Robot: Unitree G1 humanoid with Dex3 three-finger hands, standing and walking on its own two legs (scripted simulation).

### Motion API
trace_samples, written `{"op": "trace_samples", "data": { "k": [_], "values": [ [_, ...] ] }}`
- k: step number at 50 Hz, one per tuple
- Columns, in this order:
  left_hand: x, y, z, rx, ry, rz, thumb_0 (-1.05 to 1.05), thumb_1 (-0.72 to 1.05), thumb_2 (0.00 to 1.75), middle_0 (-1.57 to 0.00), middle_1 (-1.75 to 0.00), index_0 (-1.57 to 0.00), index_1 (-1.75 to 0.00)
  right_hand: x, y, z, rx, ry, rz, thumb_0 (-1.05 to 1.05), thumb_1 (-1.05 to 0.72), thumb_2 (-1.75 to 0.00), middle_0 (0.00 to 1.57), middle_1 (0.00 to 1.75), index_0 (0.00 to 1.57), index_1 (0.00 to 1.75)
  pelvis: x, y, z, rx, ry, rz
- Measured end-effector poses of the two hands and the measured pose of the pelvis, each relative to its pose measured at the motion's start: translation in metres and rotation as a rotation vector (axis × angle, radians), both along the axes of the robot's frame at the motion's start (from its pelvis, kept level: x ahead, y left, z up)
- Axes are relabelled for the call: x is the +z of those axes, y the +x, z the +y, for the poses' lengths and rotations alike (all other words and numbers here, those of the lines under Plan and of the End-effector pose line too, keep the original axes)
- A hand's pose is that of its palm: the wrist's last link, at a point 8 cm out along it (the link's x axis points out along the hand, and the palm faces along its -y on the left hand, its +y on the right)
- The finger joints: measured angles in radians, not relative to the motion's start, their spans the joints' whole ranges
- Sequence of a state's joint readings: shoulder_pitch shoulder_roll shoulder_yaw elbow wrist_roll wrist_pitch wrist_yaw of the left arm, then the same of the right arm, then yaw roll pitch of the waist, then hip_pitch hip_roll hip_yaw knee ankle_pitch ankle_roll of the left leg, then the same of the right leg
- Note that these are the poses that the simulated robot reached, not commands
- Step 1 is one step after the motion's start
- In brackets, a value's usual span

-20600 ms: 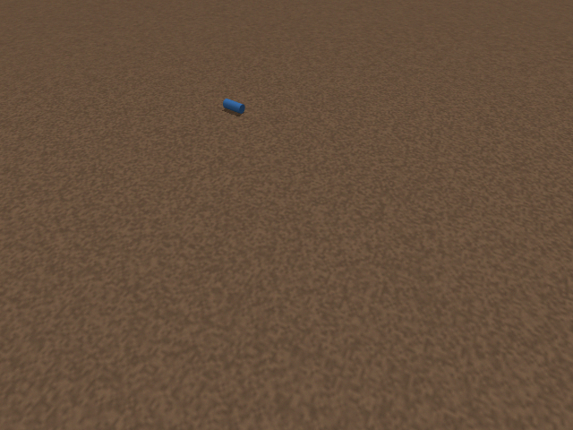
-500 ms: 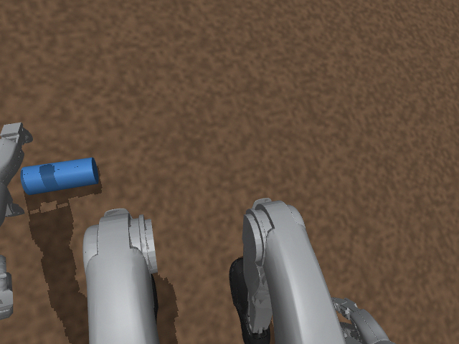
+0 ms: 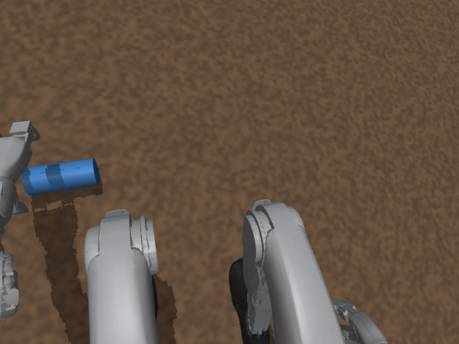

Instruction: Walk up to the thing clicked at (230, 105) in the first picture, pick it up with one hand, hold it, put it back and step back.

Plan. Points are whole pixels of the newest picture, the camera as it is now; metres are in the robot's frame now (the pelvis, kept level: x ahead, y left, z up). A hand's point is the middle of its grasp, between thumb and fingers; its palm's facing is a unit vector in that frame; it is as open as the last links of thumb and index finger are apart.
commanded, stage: approach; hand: left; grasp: from above
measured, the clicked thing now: (63, 176) +0.43 +0.32 -0.29
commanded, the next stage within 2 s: close in in 0.40 s
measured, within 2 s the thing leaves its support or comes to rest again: neither
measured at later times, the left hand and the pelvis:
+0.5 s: hand (48, 164) +0.42 +0.32 -0.19, palm faces -0.42 -0.10 -0.90, open 14.1 cm; pelvis +0.00 +0.00 -0.01, yaw -1 degrees
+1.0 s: hand (55, 178) +0.41 +0.32 -0.23, palm faces -0.42 -0.13 -0.90, open 14.2 cm; pelvis +0.00 +0.00 -0.02, yaw -2 degrees
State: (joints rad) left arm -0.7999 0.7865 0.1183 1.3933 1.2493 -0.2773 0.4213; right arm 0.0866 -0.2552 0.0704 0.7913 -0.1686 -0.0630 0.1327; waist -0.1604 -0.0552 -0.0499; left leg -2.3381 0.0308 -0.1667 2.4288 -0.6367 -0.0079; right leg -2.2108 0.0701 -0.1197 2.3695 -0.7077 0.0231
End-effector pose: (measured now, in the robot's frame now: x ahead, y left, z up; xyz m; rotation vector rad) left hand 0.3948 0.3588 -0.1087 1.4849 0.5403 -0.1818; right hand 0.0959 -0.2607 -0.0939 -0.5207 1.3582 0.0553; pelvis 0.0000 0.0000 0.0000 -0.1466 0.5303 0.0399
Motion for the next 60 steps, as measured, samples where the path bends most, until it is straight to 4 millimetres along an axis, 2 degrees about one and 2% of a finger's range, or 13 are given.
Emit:
{"op": "trace_samples", "data": {
  "k": [6,12,16,20,25,30,33,41,46,54,60],
  "values": [
    [-0.006,0.019,-0.029,-0.061,-0.020,0.003,0.00,-0.54,1.01,-0.11,-1.00,-0.10,-1.01,0.004,-0.005,-0.001,-0.001,-0.004,-0.003,0.00,-0.90,-0.89,0.20,0.30,0.20,0.29,0.001,0.000,-0.001,-0.001,0.001,0.002],
    [-0.017,0.037,-0.063,-0.077,-0.048,-0.034,0.00,-0.54,1.01,-0.11,-1.02,-0.10,-1.02,0.007,-0.020,-0.005,-0.013,-0.007,0.001,0.00,-0.90,-0.89,0.20,0.30,0.20,0.29,-0.002,-0.001,-0.003,-0.010,0.001,-0.003],
    [-0.021,0.043,-0.073,-0.052,-0.036,-0.056,0.00,-0.53,1.02,-0.11,-1.02,-0.10,-1.02,0.005,-0.035,-0.008,-0.030,0.003,0.021,0.00,-0.91,-0.89,0.20,0.30,0.20,0.29,-0.005,-0.001,-0.004,-0.018,0.006,-0.006],
    [-0.022,0.041,-0.067,-0.006,-0.005,-0.050,0.00,-0.53,1.01,-0.11,-1.01,-0.10,-1.02,0.000,-0.047,-0.009,-0.050,0.022,0.046,0.00,-0.91,-0.89,0.20,0.30,0.20,0.29,-0.008,-0.001,-0.005,-0.024,0.012,-0.007],
    [-0.019,0.032,-0.042,0.059,0.021,-0.015,0.00,-0.54,1.01,-0.11,-1.02,-0.10,-1.02,-0.007,-0.052,-0.006,-0.064,0.045,0.067,0.00,-0.91,-0.89,0.20,0.30,0.20,0.29,-0.009,0.000,-0.004,-0.024,0.016,-0.009],
    [-0.013,0.022,-0.017,0.080,0.019,0.025,0.00,-0.55,1.00,-0.10,-1.02,-0.09,-1.02,-0.011,-0.042,0.000,-0.048,0.059,0.073,0.00,-0.91,-0.89,0.20,0.30,0.20,0.29,-0.008,0.002,-0.003,-0.014,0.013,-0.008],
    [-0.015,0.016,-0.011,0.059,0.005,0.058,0.00,-0.56,1.00,-0.09,-1.02,-0.08,-1.02,-0.010,-0.032,0.002,-0.027,0.056,0.058,0.00,-0.91,-0.90,0.20,0.30,0.20,0.29,-0.007,0.002,-0.002,-0.010,0.007,-0.009],
    [-0.037,0.009,-0.025,-0.038,-0.082,0.037,0.00,-0.55,1.01,-0.09,-1.02,-0.09,-1.02,0.003,-0.005,-0.001,0.051,-0.002,0.019,0.00,-0.91,-0.90,0.20,0.30,0.20,0.29,-0.009,0.002,0.000,-0.012,-0.014,-0.030],
    [-0.054,0.011,-0.033,-0.048,-0.086,-0.006,0.00,-0.55,1.01,-0.09,-1.00,-0.08,-1.01,0.008,0.001,-0.006,0.096,-0.039,0.005,0.00,-0.90,-0.90,0.20,0.30,0.20,0.29,-0.015,0.002,0.000,-0.019,-0.021,-0.046],
    [-0.073,0.023,-0.042,-0.025,-0.036,-0.043,0.00,-0.53,1.01,-0.09,-0.98,-0.07,-0.99,0.004,-0.013,-0.006,0.126,-0.027,0.037,0.00,-0.90,-0.90,0.20,0.30,0.20,0.29,-0.025,0.003,0.001,-0.033,-0.029,-0.055],
    [-0.081,0.033,-0.038,0.050,-0.027,-0.031,0.00,-0.53,1.00,-0.09,-0.98,-0.07,-0.99,-0.001,-0.029,0.000,0.116,0.018,0.062,0.00,-0.90,-0.90,0.20,0.30,0.20,0.29,-0.028,0.005,0.002,-0.044,-0.035,-0.059]
  ]
}}
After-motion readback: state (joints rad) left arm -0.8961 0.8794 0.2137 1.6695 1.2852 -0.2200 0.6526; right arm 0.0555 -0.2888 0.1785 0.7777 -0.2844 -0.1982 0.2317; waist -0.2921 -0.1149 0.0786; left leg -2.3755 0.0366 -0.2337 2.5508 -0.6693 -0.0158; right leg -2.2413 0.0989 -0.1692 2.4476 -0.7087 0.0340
